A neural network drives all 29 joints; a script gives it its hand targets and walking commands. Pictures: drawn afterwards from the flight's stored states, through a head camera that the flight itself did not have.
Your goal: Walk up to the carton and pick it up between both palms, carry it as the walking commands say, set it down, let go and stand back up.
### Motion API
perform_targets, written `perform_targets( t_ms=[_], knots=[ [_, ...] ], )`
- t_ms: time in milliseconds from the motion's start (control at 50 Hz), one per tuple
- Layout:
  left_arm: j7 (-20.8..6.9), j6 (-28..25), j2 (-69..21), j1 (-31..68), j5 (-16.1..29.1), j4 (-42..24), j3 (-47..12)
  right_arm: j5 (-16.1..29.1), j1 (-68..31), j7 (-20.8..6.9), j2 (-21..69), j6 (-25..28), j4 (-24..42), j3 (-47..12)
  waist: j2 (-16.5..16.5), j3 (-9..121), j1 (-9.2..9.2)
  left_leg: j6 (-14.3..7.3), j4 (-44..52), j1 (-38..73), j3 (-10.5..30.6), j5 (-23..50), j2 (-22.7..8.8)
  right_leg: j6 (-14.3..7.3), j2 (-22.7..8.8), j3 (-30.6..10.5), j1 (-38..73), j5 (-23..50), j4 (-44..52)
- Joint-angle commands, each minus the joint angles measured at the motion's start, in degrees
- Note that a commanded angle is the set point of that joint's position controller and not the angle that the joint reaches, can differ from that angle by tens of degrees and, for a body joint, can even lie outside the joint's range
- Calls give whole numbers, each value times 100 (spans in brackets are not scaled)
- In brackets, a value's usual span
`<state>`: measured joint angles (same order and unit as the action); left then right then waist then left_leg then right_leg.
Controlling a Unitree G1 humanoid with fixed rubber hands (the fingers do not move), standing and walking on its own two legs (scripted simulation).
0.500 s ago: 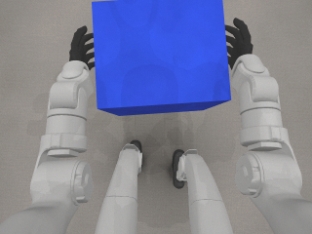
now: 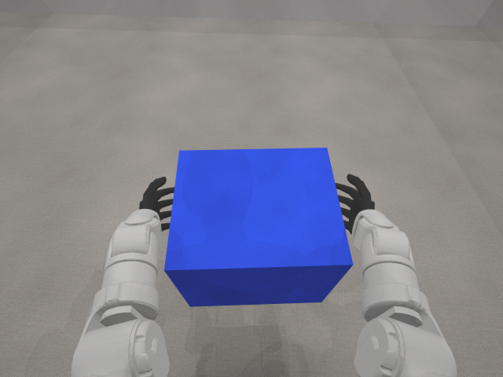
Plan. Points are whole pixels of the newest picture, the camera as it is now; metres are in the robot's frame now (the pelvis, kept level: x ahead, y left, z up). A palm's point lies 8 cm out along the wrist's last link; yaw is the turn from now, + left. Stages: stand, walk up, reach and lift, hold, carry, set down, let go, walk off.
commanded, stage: reach and lift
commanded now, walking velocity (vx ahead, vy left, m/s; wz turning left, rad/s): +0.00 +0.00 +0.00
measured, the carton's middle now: (255, 231) +0.39 +0.03 -0.02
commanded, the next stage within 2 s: hold in 1.70 s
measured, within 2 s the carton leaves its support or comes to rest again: neither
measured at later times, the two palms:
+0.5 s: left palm (148, 233) +0.32 +0.19 +0.06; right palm (370, 228) +0.35 -0.15 +0.06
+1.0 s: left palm (146, 229) +0.32 +0.20 +0.07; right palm (376, 235) +0.33 -0.15 +0.08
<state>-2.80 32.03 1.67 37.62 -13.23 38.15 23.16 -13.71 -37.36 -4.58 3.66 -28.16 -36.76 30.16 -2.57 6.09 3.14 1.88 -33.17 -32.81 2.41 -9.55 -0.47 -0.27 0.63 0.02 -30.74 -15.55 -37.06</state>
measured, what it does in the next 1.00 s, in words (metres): stands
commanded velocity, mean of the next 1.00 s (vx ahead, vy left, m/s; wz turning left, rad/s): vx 0.00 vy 0.00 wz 0.00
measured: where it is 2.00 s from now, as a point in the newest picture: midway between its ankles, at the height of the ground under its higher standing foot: outside the picture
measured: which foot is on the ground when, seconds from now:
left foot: down 0.00-1.00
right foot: down 0.00-1.00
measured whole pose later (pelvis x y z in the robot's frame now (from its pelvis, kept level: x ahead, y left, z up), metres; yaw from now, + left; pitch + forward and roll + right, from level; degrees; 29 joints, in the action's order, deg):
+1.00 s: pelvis +0.03 +0.01 +0.02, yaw +0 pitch -3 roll +0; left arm -1.9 43.3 -5.4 16.8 -13.4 10.4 15.3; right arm -13.9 -13.3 -4.0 7.1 -38.1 -9.1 17.4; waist -1.4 0.1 3.1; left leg 1.7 -20.3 -9.5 2.6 -7.8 -0.5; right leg -0.9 0.5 -0.2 -6.1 -12.1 -21.3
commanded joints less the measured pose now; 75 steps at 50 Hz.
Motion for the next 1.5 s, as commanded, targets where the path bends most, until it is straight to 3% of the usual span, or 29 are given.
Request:
perform_targets(
  t_ms=[0,60,120,180,280,340,460,620,720,820,940,1040,1180,1280,1480],
  knots=[
    [-1827,102,-6119,2559,786,-860,-2503,462,-2375,-1791,4886,-288,111,-2872,503,2272,-136,-95,780,3222,-241,849,502,-249,389,-246,1064,426,1451],
    [-1729,87,-6293,2147,1291,-2105,-3406,991,-2010,-1684,5202,-288,1268,-4022,355,3451,-115,-55,745,3799,-111,2714,571,-89,370,-348,2144,2551,1320],
    [-1608,148,-6205,1693,1603,-3191,-4095,1360,-1450,-1496,5253,-300,2118,-4744,356,3643,-129,-16,842,3951,72,3570,620,39,344,-461,2587,3870,1331],
    [-1496,235,-5979,1243,1705,-3818,-4532,1492,-765,-1305,5345,-376,2585,-5151,257,3271,-117,-20,978,4005,186,3832,644,112,356,-505,2787,4332,1445],
    [-1438,462,-5770,299,1713,-4048,-4819,1485,176,-1052,5338,-587,3198,-5544,104,2731,-171,-52,1212,3796,207,3445,737,165,274,-583,3384,4867,1575],
    [-1438,597,-5575,-45,1648,-4063,-4746,1360,555,-938,5181,-746,3371,-5534,17,2217,-257,-83,1381,3695,190,3001,758,156,261,-549,3452,4648,1705],
    [-1390,798,-5334,18,1595,-4239,-4703,1326,512,-893,5090,-980,3566,-5538,-19,1442,-295,-126,1532,3777,120,2213,752,94,278,-454,3189,3536,1922],
    [-1359,930,-5303,899,1555,-3998,-4790,1213,-225,-951,4699,-1035,3243,-4985,264,718,-564,-62,1512,3593,17,970,702,-67,360,-403,2565,1455,2185],
    [-1383,871,-5590,1457,1600,-3581,-4802,1249,-1079,-1032,4532,-894,3215,-4820,342,888,-687,-24,1394,3403,4,381,656,-140,364,-451,2368,727,2145],
    [-1349,823,-5904,1414,1584,-3244,-4748,1322,-1438,-1144,4463,-845,3138,-4808,392,1273,-643,-9,1349,3424,49,533,587,-150,395,-429,2381,832,2034],
    [-1317,884,-6037,982,1440,-2929,-4577,1228,-991,-1239,4457,-947,2742,-4627,503,1082,-667,12,1478,3551,110,963,538,-177,431,-375,2469,1110,2106],
    [-1332,845,-6095,900,1501,-3137,-4712,1296,-868,-1269,4543,-943,2914,-4784,514,1250,-652,21,1467,3735,149,1409,542,-161,442,-376,2560,1432,2105],
    [-1360,779,-5992,722,1667,-3585,-4919,1385,-544,-1204,4739,-960,3256,-5130,277,1618,-567,-27,1423,3885,154,1938,579,-69,449,-409,2805,2098,2056],
    [-1406,791,-5832,628,1645,-3638,-4869,1352,-385,-1149,4838,-1009,3290,-5196,165,1452,-534,-76,1472,3796,106,1679,618,-31,421,-433,2860,2130,2081],
    [-1527,787,-5706,944,1583,-3443,-4734,1296,-640,-1160,4991,-1030,3071,-5117,96,1043,-519,-131,1523,3662,-25,631,647,-50,359,-446,2589,1115,2201]
  ],
)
